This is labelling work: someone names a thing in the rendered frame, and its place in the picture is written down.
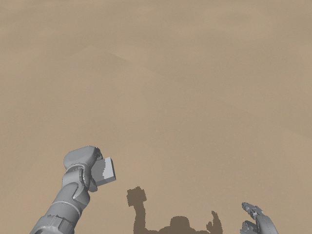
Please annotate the left robot hand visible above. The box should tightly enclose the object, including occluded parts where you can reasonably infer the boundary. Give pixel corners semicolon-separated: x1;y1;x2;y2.
63;146;103;192

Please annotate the left robot arm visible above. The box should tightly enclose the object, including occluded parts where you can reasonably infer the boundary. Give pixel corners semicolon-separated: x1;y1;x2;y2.
30;163;91;234

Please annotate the right robot hand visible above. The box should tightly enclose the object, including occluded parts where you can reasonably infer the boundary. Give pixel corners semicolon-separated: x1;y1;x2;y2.
240;202;278;234

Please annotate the small box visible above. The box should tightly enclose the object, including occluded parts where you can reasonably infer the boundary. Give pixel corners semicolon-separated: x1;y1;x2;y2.
91;157;116;187

